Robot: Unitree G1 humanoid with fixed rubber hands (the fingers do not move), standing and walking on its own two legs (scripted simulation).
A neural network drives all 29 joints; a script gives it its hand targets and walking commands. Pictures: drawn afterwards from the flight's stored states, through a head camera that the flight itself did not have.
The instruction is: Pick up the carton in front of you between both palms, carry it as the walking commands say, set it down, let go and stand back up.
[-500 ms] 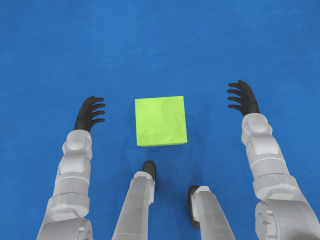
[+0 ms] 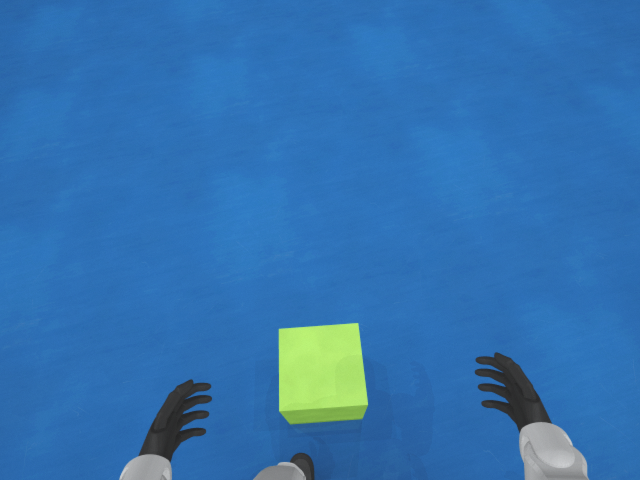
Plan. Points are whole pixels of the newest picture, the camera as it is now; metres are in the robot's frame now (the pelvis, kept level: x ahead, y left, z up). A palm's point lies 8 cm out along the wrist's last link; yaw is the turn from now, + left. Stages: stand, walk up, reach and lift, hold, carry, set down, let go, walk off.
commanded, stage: let go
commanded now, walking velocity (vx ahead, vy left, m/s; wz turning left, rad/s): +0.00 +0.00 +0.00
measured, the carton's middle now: (322, 376) +0.37 +0.06 -0.64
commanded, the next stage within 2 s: stand in 0.54 s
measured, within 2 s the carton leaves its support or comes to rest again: neither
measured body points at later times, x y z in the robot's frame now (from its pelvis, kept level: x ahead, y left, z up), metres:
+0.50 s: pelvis +0.01 -0.01 +0.00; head +0.03 -0.01 +0.45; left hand +0.19 +0.23 -0.07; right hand +0.19 -0.24 -0.07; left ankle +0.05 +0.12 -0.73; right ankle -0.07 -0.13 -0.73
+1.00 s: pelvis +0.03 +0.01 +0.00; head +0.04 +0.03 +0.45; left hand +0.15 +0.29 -0.12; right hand +0.16 -0.30 -0.08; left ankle +0.05 +0.12 -0.73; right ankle -0.07 -0.13 -0.73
